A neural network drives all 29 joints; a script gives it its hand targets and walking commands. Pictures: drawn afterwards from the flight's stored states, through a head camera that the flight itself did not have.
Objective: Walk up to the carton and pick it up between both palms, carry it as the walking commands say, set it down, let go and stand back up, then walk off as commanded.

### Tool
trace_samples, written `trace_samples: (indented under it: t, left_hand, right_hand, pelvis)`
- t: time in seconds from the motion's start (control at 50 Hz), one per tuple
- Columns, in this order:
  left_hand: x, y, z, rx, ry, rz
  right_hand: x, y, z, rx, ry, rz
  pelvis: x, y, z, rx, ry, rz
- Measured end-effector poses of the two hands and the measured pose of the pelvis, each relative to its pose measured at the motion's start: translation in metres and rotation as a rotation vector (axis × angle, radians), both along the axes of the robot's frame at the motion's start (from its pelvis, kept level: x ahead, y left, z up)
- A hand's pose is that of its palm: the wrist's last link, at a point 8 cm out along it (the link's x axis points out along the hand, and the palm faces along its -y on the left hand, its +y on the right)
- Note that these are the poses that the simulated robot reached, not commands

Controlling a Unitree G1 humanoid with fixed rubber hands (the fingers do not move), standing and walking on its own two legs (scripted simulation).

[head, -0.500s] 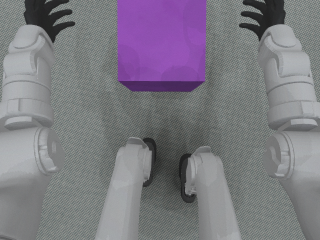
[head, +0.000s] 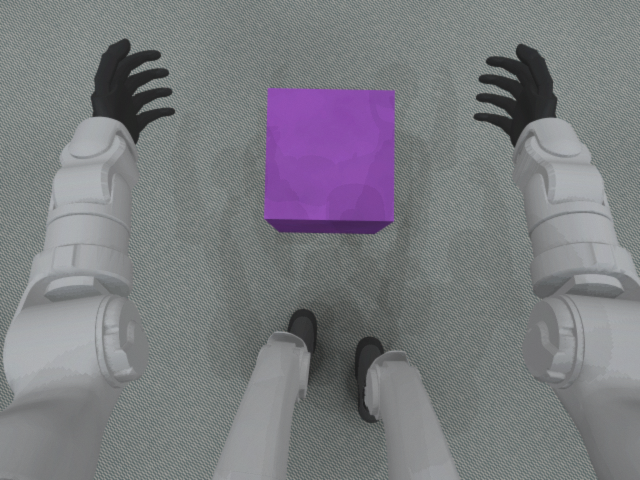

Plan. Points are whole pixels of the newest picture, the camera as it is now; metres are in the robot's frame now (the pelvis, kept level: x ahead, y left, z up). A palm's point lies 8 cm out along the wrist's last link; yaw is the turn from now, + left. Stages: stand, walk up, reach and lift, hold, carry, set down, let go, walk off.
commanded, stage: let go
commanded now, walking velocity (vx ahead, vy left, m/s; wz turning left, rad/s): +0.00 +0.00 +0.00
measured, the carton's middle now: (328, 171) +0.56 +0.05 -0.53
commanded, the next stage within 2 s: stand in 1.32 s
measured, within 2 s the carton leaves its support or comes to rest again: neither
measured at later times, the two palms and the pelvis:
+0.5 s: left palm (80, 223) +0.36 +0.27 -0.02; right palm (585, 230) +0.40 -0.20 -0.03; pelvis +0.05 +0.00 +0.07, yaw +2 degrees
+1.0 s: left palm (69, 400) +0.23 +0.22 +0.04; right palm out of the picture +0.25 -0.24 +0.05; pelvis +0.08 -0.02 +0.11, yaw +2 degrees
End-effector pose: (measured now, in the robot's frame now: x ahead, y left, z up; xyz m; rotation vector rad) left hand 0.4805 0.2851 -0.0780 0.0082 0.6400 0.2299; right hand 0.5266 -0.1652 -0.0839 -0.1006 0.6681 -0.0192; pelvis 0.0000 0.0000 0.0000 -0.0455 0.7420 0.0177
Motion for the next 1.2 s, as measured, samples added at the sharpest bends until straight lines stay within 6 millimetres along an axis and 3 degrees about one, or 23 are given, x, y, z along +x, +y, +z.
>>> trace_samples:
  t: [0.14,0.26,0.34,0.54,0.86,0.98,1.2]
  left_hand:
    - [-0.007,-0.008,-0.005,0.023,0.048,-0.028]
    - [-0.035,-0.010,-0.008,0.080,0.103,-0.095]
    - [-0.065,-0.009,0.009,0.100,0.131,-0.126]
    - [-0.133,-0.016,0.066,0.084,0.137,-0.124]
    - [-0.237,-0.055,0.114,0.082,0.159,-0.142]
    - [-0.252,-0.063,0.121,0.073,0.165,-0.145]
    - [-0.243,-0.068,0.126,0.079,0.166,-0.166]
  right_hand:
    - [-0.009,0.000,-0.002,-0.028,0.030,-0.001]
    - [-0.044,-0.010,-0.007,-0.084,0.058,-0.004]
    - [-0.076,-0.018,0.007,-0.097,0.081,0.004]
    - [-0.135,-0.034,0.063,-0.092,0.084,0.018]
    - [-0.255,-0.068,0.115,-0.092,0.124,0.001]
    - [-0.275,-0.074,0.128,-0.090,0.118,0.009]
    - [-0.277,-0.073,0.131,-0.078,0.125,0.009]
  pelvis:
    - [0.006,-0.002,0.013,0.000,-0.008,0.006]
    - [0.017,-0.002,0.028,0.002,-0.032,0.011]
    - [0.028,-0.002,0.042,0.010,-0.079,0.011]
    - [0.051,-0.002,0.074,0.034,-0.282,0.012]
    - [0.077,-0.012,0.109,0.062,-0.634,0.009]
    - [0.080,-0.016,0.113,0.074,-0.745,0.012]
    - [0.082,-0.018,0.113,0.078,-0.836,0.009]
